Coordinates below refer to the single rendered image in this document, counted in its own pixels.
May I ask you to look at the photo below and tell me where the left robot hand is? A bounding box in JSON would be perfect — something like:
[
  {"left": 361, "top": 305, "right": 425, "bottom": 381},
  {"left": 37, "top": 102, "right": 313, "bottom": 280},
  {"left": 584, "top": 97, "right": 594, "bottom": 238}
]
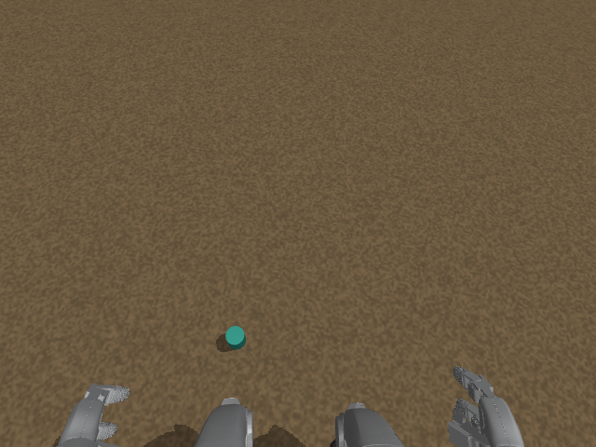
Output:
[{"left": 58, "top": 383, "right": 129, "bottom": 447}]

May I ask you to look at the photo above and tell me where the tin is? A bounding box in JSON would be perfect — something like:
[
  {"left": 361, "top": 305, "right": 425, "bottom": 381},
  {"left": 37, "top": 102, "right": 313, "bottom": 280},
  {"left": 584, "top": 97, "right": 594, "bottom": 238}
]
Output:
[{"left": 225, "top": 326, "right": 246, "bottom": 349}]

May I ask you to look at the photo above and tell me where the right robot hand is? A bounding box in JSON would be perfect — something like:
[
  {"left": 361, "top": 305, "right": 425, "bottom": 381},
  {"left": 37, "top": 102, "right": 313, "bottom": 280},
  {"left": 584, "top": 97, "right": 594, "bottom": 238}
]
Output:
[{"left": 448, "top": 366, "right": 524, "bottom": 447}]

